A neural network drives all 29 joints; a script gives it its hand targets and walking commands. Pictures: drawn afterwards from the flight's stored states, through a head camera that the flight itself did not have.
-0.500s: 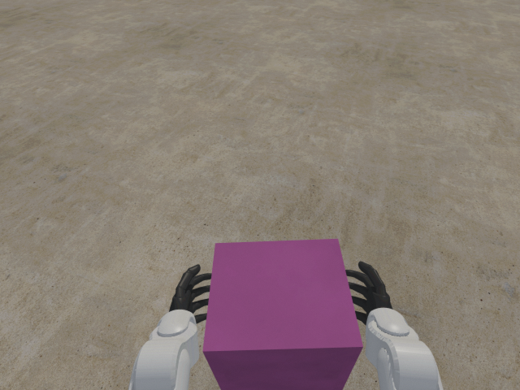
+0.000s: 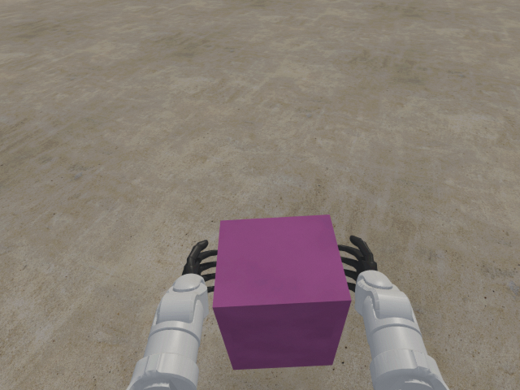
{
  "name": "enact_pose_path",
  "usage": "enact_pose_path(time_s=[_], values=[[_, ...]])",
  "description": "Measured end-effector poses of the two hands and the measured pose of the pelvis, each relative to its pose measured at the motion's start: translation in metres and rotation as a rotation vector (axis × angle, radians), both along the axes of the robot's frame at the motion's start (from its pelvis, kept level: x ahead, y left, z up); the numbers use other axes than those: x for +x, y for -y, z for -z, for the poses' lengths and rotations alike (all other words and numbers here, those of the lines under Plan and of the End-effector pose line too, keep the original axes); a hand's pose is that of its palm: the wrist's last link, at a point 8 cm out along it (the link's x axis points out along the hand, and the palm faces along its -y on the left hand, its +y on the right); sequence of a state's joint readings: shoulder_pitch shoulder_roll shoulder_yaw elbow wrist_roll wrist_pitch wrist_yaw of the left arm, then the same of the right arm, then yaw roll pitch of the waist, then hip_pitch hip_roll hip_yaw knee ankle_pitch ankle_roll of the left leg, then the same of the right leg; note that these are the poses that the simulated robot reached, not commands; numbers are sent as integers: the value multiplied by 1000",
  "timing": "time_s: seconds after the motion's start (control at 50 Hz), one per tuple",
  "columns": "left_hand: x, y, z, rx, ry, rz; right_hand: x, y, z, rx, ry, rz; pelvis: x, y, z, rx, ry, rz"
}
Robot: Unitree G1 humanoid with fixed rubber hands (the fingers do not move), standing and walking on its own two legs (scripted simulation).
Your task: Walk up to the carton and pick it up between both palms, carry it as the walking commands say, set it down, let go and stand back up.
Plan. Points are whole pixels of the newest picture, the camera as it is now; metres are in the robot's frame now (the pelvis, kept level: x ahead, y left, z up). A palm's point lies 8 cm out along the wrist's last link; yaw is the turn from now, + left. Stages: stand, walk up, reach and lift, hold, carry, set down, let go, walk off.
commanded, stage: set down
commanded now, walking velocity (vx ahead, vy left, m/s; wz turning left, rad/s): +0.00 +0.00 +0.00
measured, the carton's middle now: (279, 296) +0.33 -0.01 -0.07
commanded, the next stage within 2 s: none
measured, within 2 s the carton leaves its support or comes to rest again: neither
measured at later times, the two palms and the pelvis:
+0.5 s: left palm (198, 304) +0.32 +0.14 -0.08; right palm (347, 300) +0.33 -0.14 -0.08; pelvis +0.00 +0.00 -0.02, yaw +0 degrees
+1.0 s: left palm (210, 320) +0.34 +0.14 -0.18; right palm (342, 317) +0.34 -0.15 -0.18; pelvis -0.02 -0.01 -0.08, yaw +2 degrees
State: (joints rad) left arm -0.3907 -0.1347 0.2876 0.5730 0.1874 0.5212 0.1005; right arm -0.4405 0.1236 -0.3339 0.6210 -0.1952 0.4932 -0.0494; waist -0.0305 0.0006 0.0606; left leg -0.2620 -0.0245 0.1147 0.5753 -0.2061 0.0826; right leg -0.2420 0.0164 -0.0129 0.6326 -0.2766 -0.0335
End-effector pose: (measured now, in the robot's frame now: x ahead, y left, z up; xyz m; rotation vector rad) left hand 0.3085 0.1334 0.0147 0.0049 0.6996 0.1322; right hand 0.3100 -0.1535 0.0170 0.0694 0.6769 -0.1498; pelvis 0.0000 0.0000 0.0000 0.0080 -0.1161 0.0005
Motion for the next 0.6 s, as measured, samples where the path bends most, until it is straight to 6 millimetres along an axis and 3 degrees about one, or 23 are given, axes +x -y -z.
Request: enact_pose_path(time_s=[0.2,0.42,0.6], values=[[11,-2,22,-8,-6,-14,9,-1,26,27,-11,1,3,8,6,13,-50,3],[12,-9,79,4,-38,-18,13,-10,81,6,-45,13,3,7,15,13,-221,-2],[24,-7,121,15,-3,6,22,-8,120,-63,-10,-22,-5,3,36,9,-356,-12]])
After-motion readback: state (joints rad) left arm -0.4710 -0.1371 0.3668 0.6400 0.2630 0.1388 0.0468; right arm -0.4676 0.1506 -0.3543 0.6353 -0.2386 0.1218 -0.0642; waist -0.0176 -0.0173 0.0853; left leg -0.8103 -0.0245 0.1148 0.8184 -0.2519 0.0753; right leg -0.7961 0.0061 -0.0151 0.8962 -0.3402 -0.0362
